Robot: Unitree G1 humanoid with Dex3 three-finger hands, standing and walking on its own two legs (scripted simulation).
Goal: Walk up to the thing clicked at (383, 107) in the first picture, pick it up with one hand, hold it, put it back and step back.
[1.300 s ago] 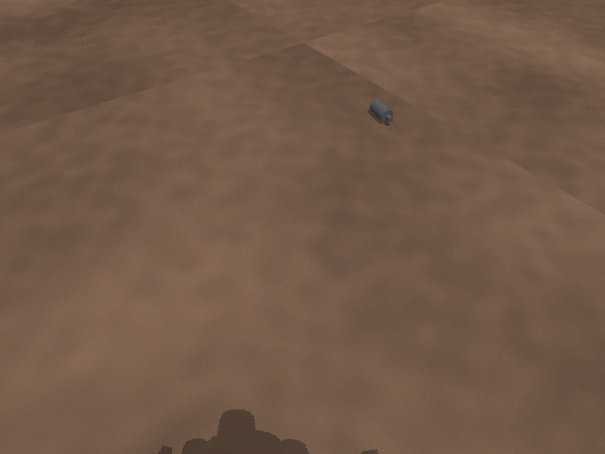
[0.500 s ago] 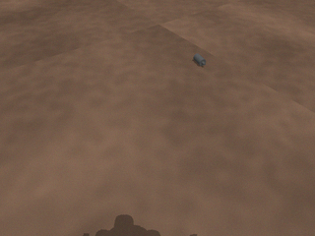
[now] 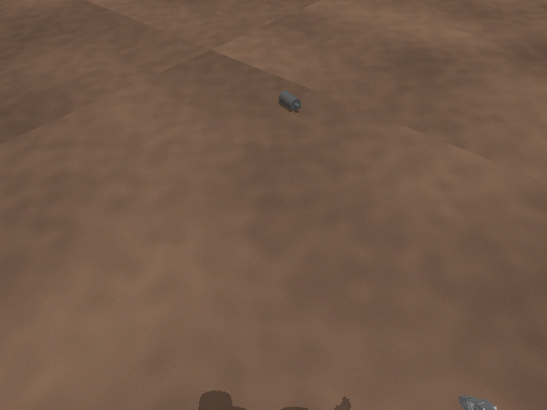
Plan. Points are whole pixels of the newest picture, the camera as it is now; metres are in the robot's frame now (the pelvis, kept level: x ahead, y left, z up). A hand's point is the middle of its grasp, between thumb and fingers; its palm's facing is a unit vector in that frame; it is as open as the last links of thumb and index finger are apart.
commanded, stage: walk up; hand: left
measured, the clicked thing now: (291, 101) +2.11 -0.10 -0.73
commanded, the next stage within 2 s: none
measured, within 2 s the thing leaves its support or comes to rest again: neither
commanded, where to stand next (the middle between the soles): +1.70 +0.08 m, yaw -58 degrees
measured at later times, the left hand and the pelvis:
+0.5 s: hand (156, 329) +0.30 +0.24 -0.14, palm faces -0.27 -0.88 -0.40, open 7.4 cm; pelvis +0.23 -0.03 -0.01, yaw -17 degrees
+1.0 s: hand (241, 149) +0.81 +0.10 -0.12, palm faces -0.52 -0.71 -0.47, open 7.3 cm; pelvis +0.51 -0.04 -0.03, yaw -31 degrees
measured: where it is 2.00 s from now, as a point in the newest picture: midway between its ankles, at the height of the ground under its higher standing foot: (290, 229)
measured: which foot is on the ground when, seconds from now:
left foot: down 0.00-0.14, up 0.16-0.56, down 0.58-1.00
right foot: up 0.00-0.12, down 0.14-0.58, up 0.60-0.96, down 0.98-1.00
